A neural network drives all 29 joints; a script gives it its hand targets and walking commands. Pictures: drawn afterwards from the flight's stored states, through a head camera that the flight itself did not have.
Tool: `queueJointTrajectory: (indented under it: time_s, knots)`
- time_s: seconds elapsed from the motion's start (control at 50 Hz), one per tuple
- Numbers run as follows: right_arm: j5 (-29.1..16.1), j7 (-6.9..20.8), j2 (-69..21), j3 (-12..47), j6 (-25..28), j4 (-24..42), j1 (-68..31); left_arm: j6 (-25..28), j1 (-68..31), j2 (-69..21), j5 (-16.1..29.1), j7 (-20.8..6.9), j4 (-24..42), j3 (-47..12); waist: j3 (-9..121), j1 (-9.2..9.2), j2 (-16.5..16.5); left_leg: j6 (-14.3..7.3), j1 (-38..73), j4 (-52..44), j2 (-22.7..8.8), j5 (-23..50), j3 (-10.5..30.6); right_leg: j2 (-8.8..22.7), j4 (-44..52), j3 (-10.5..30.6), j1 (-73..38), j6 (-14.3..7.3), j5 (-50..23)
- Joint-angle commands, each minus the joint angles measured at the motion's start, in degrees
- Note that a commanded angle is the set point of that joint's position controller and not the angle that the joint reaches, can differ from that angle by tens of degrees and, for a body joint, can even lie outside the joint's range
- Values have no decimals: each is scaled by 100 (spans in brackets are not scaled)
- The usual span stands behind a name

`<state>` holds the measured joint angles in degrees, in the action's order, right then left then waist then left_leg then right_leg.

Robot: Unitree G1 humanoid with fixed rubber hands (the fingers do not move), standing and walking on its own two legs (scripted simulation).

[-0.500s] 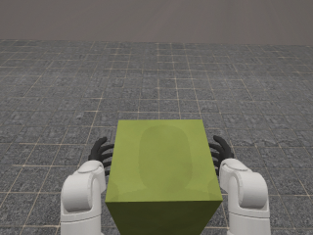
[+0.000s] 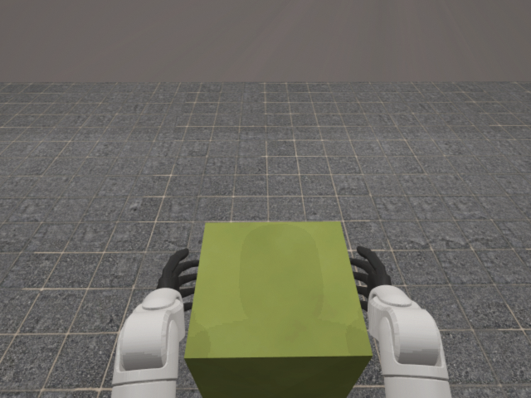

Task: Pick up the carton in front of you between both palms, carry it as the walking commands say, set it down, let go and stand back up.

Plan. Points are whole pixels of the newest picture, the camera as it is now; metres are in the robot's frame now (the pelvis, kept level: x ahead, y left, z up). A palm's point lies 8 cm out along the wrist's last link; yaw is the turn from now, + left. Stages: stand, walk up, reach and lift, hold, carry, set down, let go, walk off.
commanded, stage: carry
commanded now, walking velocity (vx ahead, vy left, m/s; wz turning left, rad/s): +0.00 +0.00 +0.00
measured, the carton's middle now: (273, 320) +0.27 +0.00 -0.02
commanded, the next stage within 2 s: hold in 0.64 s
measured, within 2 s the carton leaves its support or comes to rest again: neither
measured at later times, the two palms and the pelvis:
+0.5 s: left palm (177, 310) +0.25 +0.14 +0.04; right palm (382, 308) +0.25 -0.16 +0.04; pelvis -0.04 -0.01 +0.00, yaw +0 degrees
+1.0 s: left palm (201, 314) +0.25 +0.10 +0.04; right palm (419, 345) +0.20 -0.19 +0.05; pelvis -0.06 +0.01 +0.01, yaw -9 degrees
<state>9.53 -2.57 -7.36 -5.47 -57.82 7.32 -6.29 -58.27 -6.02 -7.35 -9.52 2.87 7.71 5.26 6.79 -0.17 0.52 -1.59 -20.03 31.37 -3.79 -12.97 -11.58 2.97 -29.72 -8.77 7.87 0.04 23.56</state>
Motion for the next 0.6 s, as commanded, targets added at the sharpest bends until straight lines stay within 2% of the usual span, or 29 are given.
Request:
queueJointTrajectory:
  time_s: [0.0, 0.2, 0.3, 0.36, 0.44, 0.58]
  knots:
    - [-1583, 1296, -4651, 3419, 401, 58, -2396, 439, -2520, -4708, 1654, -1318, 133, -3478, 930, 3, -8, -42, 994, -315, -642, 1749, 727, 660, 522, 493, 353, -76, -1976]
    - [-870, 1335, -4659, 2462, 1627, -1250, -2993, 1661, -3058, -4712, 896, -1342, -1253, -2492, 872, -4, -12, 7, 903, -560, -629, 1047, 746, 633, 707, 587, 559, -172, -1173]
    - [-778, 1430, -5027, 2360, 2100, -1698, -3338, 2126, -3346, -5049, 773, -1402, -1675, -2373, 1018, -3, -39, 22, 942, -572, -618, 1017, 754, 619, 679, 612, 558, -193, -1079]
    - [-810, 1453, -5170, 2458, 2131, -1700, -3300, 2157, -3316, -5186, 819, -1418, -1648, -2497, 1142, 0, -56, 16, 995, -519, -626, 1221, 746, 601, 595, 603, 525, -188, -1243]
    - [-975, 1440, -5226, 2717, 1922, -1399, -3064, 1947, -3112, -5249, 1012, -1403, -1319, -2803, 1240, 3, -66, 7, 1036, -438, -645, 1473, 732, 587, 489, 591, 511, -177, -1484]
    - [-969, 1413, -5038, 2676, 1756, -1255, -2946, 1788, -3047, -5100, 1030, -1396, -1173, -2795, 1136, -2, -52, 15, 956, -432, -648, 1410, 726, 590, 507, 613, 596, -189, -1501]
